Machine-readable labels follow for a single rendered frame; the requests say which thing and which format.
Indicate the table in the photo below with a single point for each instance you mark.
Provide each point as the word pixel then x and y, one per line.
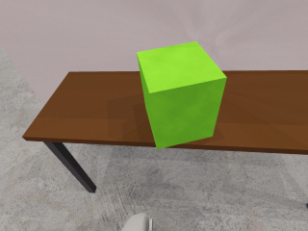
pixel 263 111

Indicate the robot left thigh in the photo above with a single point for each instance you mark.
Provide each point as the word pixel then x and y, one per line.
pixel 139 222

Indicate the carton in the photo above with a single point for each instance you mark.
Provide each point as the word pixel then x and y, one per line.
pixel 182 90

